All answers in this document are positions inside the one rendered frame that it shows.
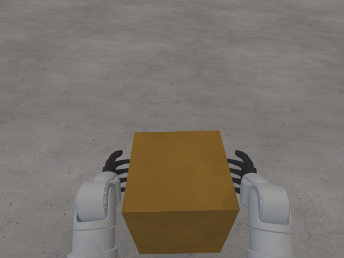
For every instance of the robot right forearm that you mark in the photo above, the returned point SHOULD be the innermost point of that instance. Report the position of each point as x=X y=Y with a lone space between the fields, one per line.
x=269 y=218

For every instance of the robot left forearm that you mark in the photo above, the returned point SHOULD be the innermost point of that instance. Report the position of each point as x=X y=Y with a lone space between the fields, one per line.
x=95 y=217

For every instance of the carton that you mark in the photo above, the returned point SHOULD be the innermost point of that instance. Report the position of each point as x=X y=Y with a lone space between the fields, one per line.
x=179 y=196

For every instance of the right robot hand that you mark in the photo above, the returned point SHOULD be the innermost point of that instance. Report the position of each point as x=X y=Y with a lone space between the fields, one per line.
x=246 y=166

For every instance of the left robot hand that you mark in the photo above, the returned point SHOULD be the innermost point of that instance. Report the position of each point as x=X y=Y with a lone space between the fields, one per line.
x=111 y=165

